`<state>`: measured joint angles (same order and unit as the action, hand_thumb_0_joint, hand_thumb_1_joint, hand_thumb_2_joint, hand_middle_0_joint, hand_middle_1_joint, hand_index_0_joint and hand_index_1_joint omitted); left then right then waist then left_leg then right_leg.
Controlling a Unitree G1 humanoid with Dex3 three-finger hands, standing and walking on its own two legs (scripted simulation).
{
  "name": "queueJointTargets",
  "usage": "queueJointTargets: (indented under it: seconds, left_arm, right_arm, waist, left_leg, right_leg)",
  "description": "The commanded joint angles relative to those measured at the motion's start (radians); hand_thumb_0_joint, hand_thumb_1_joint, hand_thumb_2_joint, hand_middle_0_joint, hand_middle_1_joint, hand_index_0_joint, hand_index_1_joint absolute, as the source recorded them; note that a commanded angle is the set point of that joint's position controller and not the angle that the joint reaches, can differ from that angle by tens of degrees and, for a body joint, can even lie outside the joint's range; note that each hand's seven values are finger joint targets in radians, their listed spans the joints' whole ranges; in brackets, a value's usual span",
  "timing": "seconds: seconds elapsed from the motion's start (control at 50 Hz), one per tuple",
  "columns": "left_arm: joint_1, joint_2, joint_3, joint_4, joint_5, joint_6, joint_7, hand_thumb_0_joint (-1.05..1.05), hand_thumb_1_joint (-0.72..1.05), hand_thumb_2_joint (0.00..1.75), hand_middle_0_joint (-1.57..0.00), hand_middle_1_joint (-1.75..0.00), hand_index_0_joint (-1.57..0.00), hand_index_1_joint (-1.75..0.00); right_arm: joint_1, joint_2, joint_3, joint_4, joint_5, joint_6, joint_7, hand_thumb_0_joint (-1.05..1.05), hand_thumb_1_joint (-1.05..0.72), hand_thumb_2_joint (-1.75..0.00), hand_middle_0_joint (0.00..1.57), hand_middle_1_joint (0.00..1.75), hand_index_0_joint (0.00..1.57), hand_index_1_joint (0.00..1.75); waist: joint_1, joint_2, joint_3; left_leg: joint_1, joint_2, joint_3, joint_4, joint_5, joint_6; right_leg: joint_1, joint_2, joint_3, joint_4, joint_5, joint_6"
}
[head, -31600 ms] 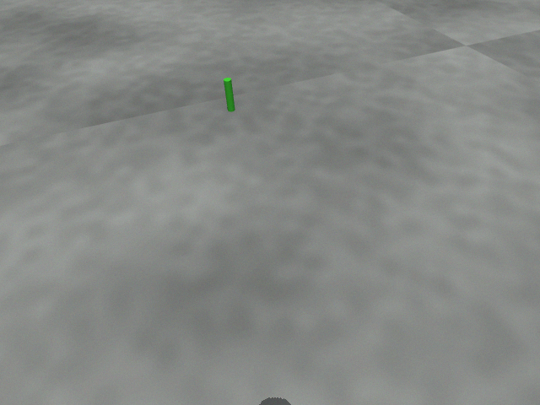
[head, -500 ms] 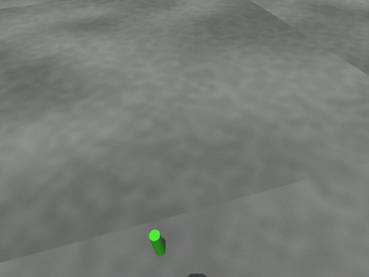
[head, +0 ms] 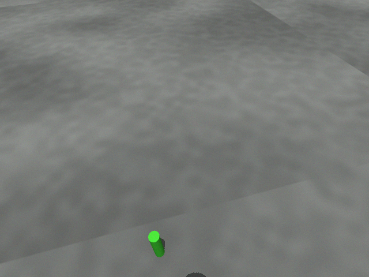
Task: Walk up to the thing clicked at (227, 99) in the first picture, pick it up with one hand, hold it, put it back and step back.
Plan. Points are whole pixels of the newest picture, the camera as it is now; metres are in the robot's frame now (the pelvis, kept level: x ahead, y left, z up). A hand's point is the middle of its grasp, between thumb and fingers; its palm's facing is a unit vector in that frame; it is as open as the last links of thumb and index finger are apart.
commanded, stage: stand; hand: left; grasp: from the side
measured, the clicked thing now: (157, 244) +0.41 +0.19 -0.67
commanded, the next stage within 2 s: step back in 0.02 s
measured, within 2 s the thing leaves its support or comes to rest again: neither
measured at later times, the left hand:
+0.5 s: hand out of the picture +0.08 +0.31 -0.19, palm faces -0.02 -0.92 -0.38, open 7.4 cm
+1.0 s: hand out of the picture -0.07 +0.28 -0.16, palm faces -0.08 -0.91 -0.41, open 7.4 cm
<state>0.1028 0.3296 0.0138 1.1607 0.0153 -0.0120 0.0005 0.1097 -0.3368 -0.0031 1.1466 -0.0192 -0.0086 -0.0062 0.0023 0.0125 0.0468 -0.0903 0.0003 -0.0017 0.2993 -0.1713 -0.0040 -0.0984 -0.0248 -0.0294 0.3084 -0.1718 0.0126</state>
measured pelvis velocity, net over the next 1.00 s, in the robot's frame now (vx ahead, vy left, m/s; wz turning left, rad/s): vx -0.19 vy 0.02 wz -0.09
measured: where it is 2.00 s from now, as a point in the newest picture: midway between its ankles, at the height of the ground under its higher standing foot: outside the picture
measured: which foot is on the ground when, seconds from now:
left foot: down 0.00-0.28, up 0.30-0.42, down 0.44-0.88, up 0.90-1.00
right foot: down 0.00-0.44, up 0.46-0.84, down 0.86-1.00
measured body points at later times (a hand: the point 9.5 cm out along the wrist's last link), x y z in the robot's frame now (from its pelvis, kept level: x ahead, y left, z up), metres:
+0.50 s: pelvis -0.08 +0.04 -0.04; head -0.02 +0.06 +0.41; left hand +0.08 +0.35 -0.16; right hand -0.01 -0.29 -0.15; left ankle -0.09 +0.13 -0.75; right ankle -0.02 -0.12 -0.73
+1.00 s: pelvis -0.19 +0.02 -0.02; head -0.14 +0.00 +0.42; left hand -0.07 +0.32 -0.13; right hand -0.10 -0.29 -0.15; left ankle -0.17 +0.15 -0.68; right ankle -0.17 -0.09 -0.75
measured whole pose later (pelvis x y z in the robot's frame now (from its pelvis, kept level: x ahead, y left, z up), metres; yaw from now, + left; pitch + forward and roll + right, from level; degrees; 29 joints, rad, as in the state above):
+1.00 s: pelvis -0.19 +0.02 -0.02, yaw -5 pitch -2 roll +2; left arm 0.17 0.34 0.07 0.85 0.03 0.03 0.00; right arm 0.12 -0.39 -0.05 0.88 0.00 0.06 -0.02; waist 0.01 0.02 0.16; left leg -0.46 -0.10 -0.10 1.09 -0.51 0.00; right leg -0.28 0.02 0.09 0.63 -0.31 -0.02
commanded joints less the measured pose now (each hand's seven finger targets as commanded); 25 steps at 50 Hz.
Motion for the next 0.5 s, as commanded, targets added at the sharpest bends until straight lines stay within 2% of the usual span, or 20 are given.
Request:
queueJointTargets:
  seconds: [0.0, 0.02, 0.04, 0.08, 0.14, 0.18, 0.22, 0.24, 0.26, 0.28, 0.3, 0.32, 0.34, 0.36, 0.38, 0.4, 0.42, 0.44, 0.46, 0.48]
  left_arm:
    - [-0.03, 0.286, 0.077, -0.089, -0.022, -0.013, 0.018, 0.0, 0.9, 0.9, -0.2, -0.3, -0.2, -0.3]
    - [-0.024, 0.28, 0.079, -0.106, -0.024, -0.01, 0.023, 0.0, 0.9, 0.9, -0.2, -0.3, -0.2, -0.3]
    - [-0.015, 0.273, 0.08, -0.113, -0.024, -0.006, 0.024, 0.0, 0.9, 0.9, -0.2, -0.3, -0.2, -0.3]
    - [-0.024, 0.265, 0.084, -0.145, -0.023, -0.002, 0.025, 0.0, 0.9, 0.9, -0.2, -0.3, -0.2, -0.3]
    - [-0.024, 0.255, 0.082, -0.182, -0.015, 0.01, 0.022, 0.0, 0.9, 0.9, -0.2, -0.3, -0.2, -0.3]
    - [-0.022, 0.265, 0.085, -0.204, -0.01, 0.014, 0.021, 0.0, 0.9, 0.9, -0.2, -0.3, -0.2, -0.3]
    - [-0.031, 0.291, 0.093, -0.228, -0.007, 0.019, 0.021, 0.0, 0.9, 0.9, -0.2, -0.3, -0.2, -0.3]
    - [-0.029, 0.303, 0.1, -0.234, -0.006, 0.021, 0.02, 0.0, 0.9, 0.9, -0.2, -0.3, -0.2, -0.3]
    - [-0.046, 0.324, 0.104, -0.251, 0.002, 0.022, 0.021, 0.0, 0.9, 0.9, -0.2, -0.3, -0.2, -0.3]
    - [-0.079, 0.34, 0.109, -0.27, 0.01, 0.022, 0.022, 0.0, 0.9, 0.9, -0.2, -0.3, -0.2, -0.3]
    - [-0.1, 0.352, 0.116, -0.289, 0.018, 0.022, 0.023, 0.0, 0.9, 0.9, -0.2, -0.3, -0.2, -0.3]
    - [-0.123, 0.353, 0.114, -0.305, 0.024, 0.022, 0.024, 0.0, 0.9, 0.9, -0.2, -0.3, -0.2, -0.3]
    - [-0.161, 0.342, 0.112, -0.321, 0.021, 0.024, 0.025, 0.0, 0.9, 0.9, -0.2, -0.3, -0.2, -0.3]
    - [-0.187, 0.327, 0.105, -0.337, 0.02, 0.025, 0.027, 0.0, 0.9, 0.9, -0.2, -0.3, -0.2, -0.3]
    - [-0.176, 0.301, 0.099, -0.338, 0.016, 0.03, 0.027, 0.0, 0.9, 0.9, -0.2, -0.3, -0.2, -0.3]
    - [-0.147, 0.262, 0.089, -0.349, 0.008, 0.039, 0.028, 0.0, 0.9, 0.9, -0.2, -0.3, -0.2, -0.3]
    - [-0.135, 0.217, 0.084, -0.36, 0.0, 0.042, 0.035, 0.0, 0.9, 0.9, -0.2, -0.3, -0.2, -0.3]
    - [-0.091, 0.229, 0.092, -0.346, 0.002, 0.052, 0.042, 0.0, 0.9, 0.9, -0.2, -0.3, -0.2, -0.3]
    - [-0.043, 0.226, 0.087, -0.339, -0.002, 0.058, 0.04, 0.0, 0.9, 0.9, -0.2, -0.3, -0.2, -0.3]
    - [-0.029, 0.21, 0.083, -0.343, -0.001, 0.057, 0.046, 0.0, 0.9, 0.9, -0.2, -0.3, -0.2, -0.3]
  right_arm:
    - [-0.062, -0.261, -0.058, -0.078, 0.01, -0.005, -0.003, 0.0, -0.9, -0.9, 0.2, 0.3, 0.2, 0.3]
    - [-0.039, -0.249, -0.06, -0.093, 0.016, 0.002, -0.002, 0.0, -0.9, -0.9, 0.2, 0.3, 0.2, 0.3]
    - [-0.038, -0.246, -0.063, -0.1, 0.019, 0.006, -0.001, 0.0, -0.9, -0.9, 0.2, 0.3, 0.2, 0.3]
    - [-0.024, -0.25, -0.071, -0.12, 0.022, 0.013, 0.001, 0.0, -0.9, -0.9, 0.2, 0.3, 0.2, 0.3]
    - [-0.037, -0.256, -0.084, -0.152, 0.023, 0.026, 0.006, 0.0, -0.9, -0.9, 0.2, 0.3, 0.2, 0.3]
    - [-0.034, -0.256, -0.089, -0.175, 0.023, 0.033, 0.007, 0.0, -0.9, -0.9, 0.2, 0.3, 0.2, 0.3]
    - [-0.016, -0.241, -0.089, -0.189, 0.019, 0.04, 0.009, 0.0, -0.9, -0.9, 0.2, 0.3, 0.2, 0.3]
    - [-0.014, -0.234, -0.089, -0.196, 0.02, 0.044, 0.011, 0.0, -0.9, -0.9, 0.2, 0.3, 0.2, 0.3]
    - [-0.002, -0.227, -0.091, -0.201, 0.018, 0.049, 0.015, 0.0, -0.9, -0.9, 0.2, 0.3, 0.2, 0.3]
    - [0.027, -0.215, -0.092, -0.203, 0.015, 0.055, 0.018, 0.0, -0.9, -0.9, 0.2, 0.3, 0.2, 0.3]
    - [0.061, -0.223, -0.095, -0.204, 0.012, 0.061, 0.022, 0.0, -0.9, -0.9, 0.2, 0.3, 0.2, 0.3]
    - [0.092, -0.23, -0.099, -0.207, 0.015, 0.062, 0.025, 0.0, -0.9, -0.9, 0.2, 0.3, 0.2, 0.3]
    - [0.125, -0.238, -0.104, -0.2, 0.017, 0.059, 0.027, 0.0, -0.9, -0.9, 0.2, 0.3, 0.2, 0.3]
    - [0.161, -0.24, -0.108, -0.197, 0.021, 0.053, 0.026, 0.0, -0.9, -0.9, 0.2, 0.3, 0.2, 0.3]
    - [0.164, -0.242, -0.108, -0.194, 0.02, 0.044, 0.024, 0.0, -0.9, -0.9, 0.2, 0.3, 0.2, 0.3]
    - [0.135, -0.289, -0.116, -0.212, 0.003, 0.035, 0.018, 0.0, -0.9, -0.9, 0.2, 0.3, 0.2, 0.3]
    - [0.104, -0.364, -0.133, -0.23, -0.015, 0.026, 0.012, 0.0, -0.9, -0.9, 0.2, 0.3, 0.2, 0.3]
    - [0.101, -0.367, -0.136, -0.244, -0.027, 0.018, 0.004, 0.0, -0.9, -0.9, 0.2, 0.3, 0.2, 0.3]
    - [0.094, -0.333, -0.129, -0.25, -0.027, 0.016, -0.002, 0.0, -0.9, -0.9, 0.2, 0.3, 0.2, 0.3]
    - [0.067, -0.36, -0.127, -0.272, -0.028, 0.018, -0.006, 0.0, -0.9, -0.9, 0.2, 0.3, 0.2, 0.3]
  waist:
    - [0.0, -0.032, 0.025]
    - [-0.008, -0.033, -0.006]
    - [-0.005, -0.029, -0.023]
    - [-0.018, -0.021, -0.083]
    - [-0.016, -0.007, -0.133]
    - [-0.013, -0.02, -0.151]
    - [-0.013, -0.059, -0.144]
    - [-0.005, -0.081, -0.136]
    - [-0.005, -0.157, -0.125]
    - [-0.012, -0.215, -0.114]
    - [-0.018, -0.243, -0.098]
    - [-0.034, -0.245, -0.082]
    - [-0.053, -0.24, -0.076]
    - [-0.074, -0.233, -0.082]
    - [-0.074, -0.177, -0.086]
    - [-0.063, 0.032, -0.062]
    - [-0.055, 0.235, -0.019]
    - [-0.03, 0.157, -0.049]
    - [-0.006, 0.077, -0.049]
    - [-0.018, 0.15, -0.076]
  left_leg:
    - [-0.081, 0.107, -0.105, 0.062, 0.265, 0.045]
    - [-0.086, 0.106, -0.09, 0.091, 0.306, 0.049]
    - [-0.075, 0.104, -0.083, 0.104, 0.311, 0.054]
    - [-0.09, 0.113, -0.088, 0.131, 0.337, 0.076]
    - [-0.081, 0.113, -0.097, 0.173, 0.268, 0.098]
    - [-0.094, 0.09, -0.085, 0.241, 0.207, 0.102]
    - [-0.137, 0.05, -0.072, 0.313, 0.099, 0.096]
    - [-0.149, 0.017, -0.056, 0.37, 0.027, 0.08]
    - [-0.147, -0.034, -0.019, 0.475, -0.09, 0.066]
    - [-0.159, -0.066, -0.01, 0.568, -0.265, 0.052]
    - [-0.153, -0.052, -0.039, 0.644, -0.364, 0.054]
    - [-0.145, -0.034, -0.064, 0.643, -0.386, 0.059]
    - [-0.119, -0.028, -0.065, 0.629, -0.361, 0.063]
    - [-0.106, -0.012, -0.061, 0.547, -0.277, 0.065]
    - [-0.122, 0.006, -0.048, 0.386, -0.125, 0.067]
    - [-0.167, 0.127, -0.216, 0.162, 0.131, 0.082]
    - [-0.109, 0.249, -0.454, 0.057, 0.371, 0.113]
    - [-0.073, 0.308, -0.491, 0.078, 0.441, 0.174]
    - [-0.065, 0.289, -0.379, 0.125, 0.578, 0.19]
    - [-0.049, 0.295, -0.393, 0.137, 0.658, 0.162]
  right_leg:
    - [-0.046, -0.104, 0.108, 0.038, 0.289, -0.034]
    - [-0.034, -0.104, 0.1, 0.067, 0.322, -0.044]
    - [-0.033, -0.103, 0.095, 0.082, 0.324, -0.051]
    - [-0.015, -0.094, 0.09, 0.139, 0.311, -0.066]
    - [-0.057, -0.09, 0.103, 0.176, 0.216, -0.085]
    - [-0.081, -0.116, 0.134, 0.18, 0.207, -0.111]
    - [-0.108, -0.171, 0.191, 0.168, 0.192, -0.156]
    - [-0.129, -0.209, 0.22, 0.141, 0.197, -0.185]
    - [-0.167, -0.27, 0.277, 0.095, 0.206, -0.223]
    - [-0.198, -0.33, 0.322, 0.064, 0.229, -0.268]
    - [-0.263, -0.359, 0.342, 0.053, 0.196, -0.288]
    - [-0.299, -0.358, 0.328, 0.067, 0.181, -0.284]
    - [-0.336, -0.33, 0.283, 0.097, 0.164, -0.257]
    - [-0.326, -0.288, 0.242, 0.159, 0.155, -0.217]
    - [-0.285, -0.215, 0.185, 0.25, 0.103, -0.165]
    - [-0.297, -0.069, 0.099, 0.44, -0.026, -0.091]
    - [-0.443, 0.118, 0.084, 0.606, -0.324, -0.041]
    - [-0.454, 0.128, 0.186, 0.72, -0.444, -0.047]
    - [-0.438, 0.116, 0.197, 0.796, -0.445, -0.047]
    - [-0.467, 0.145, 0.233, 0.823, -0.456, -0.046]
